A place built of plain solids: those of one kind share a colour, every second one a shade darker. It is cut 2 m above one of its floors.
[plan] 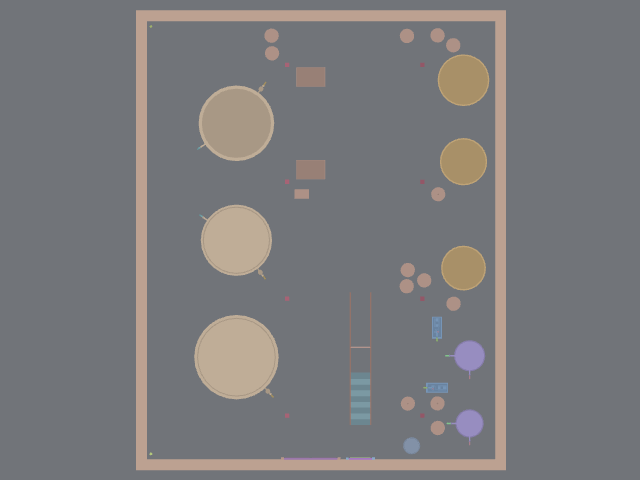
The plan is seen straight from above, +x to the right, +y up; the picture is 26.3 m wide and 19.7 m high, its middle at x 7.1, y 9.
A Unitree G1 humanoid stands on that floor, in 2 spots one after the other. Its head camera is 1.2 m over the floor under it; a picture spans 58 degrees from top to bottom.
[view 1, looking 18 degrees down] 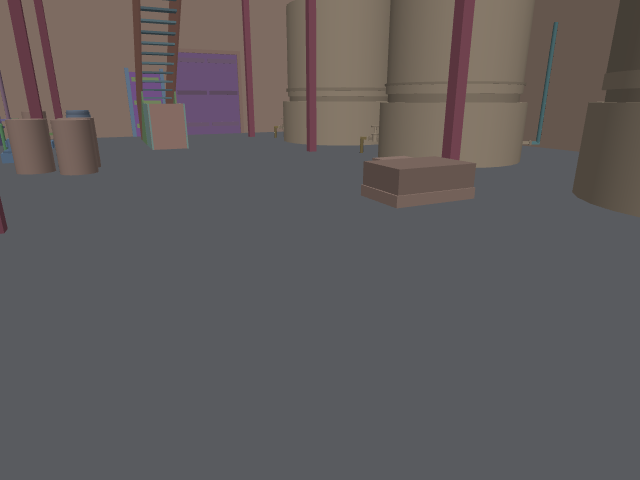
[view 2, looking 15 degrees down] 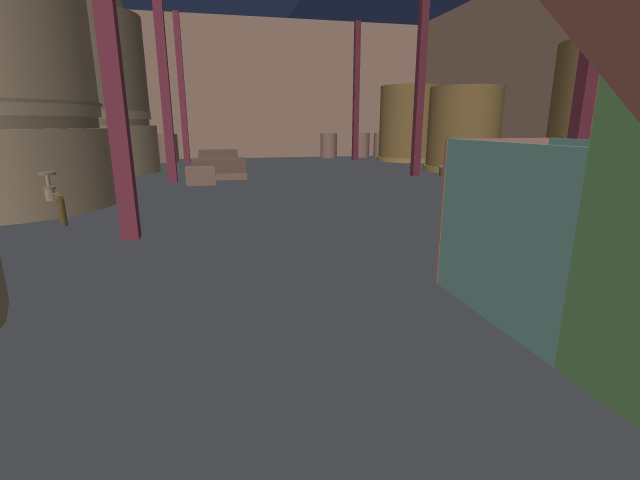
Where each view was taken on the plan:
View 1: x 10.25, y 16.28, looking -116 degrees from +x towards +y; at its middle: ground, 3.88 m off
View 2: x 6.72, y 1.70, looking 77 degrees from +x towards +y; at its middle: ground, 4.64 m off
